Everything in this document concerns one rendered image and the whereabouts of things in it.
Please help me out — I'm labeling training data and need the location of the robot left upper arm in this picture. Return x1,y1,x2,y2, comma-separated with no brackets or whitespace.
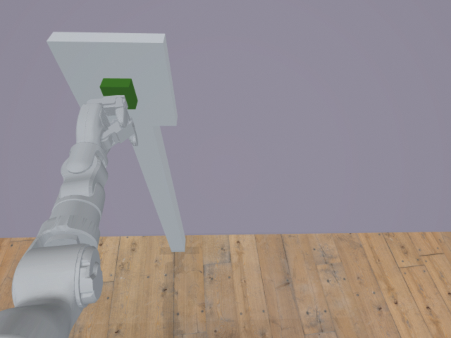
0,244,103,338

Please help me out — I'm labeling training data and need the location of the robot left forearm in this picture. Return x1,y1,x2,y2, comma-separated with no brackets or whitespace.
12,142,108,306

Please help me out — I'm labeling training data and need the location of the left robot hand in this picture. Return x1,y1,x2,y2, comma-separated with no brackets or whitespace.
76,95,138,155

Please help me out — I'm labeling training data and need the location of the button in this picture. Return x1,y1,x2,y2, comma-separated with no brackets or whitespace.
100,78,137,109

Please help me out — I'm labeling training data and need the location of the panel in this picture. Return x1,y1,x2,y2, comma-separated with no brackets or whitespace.
47,32,185,252

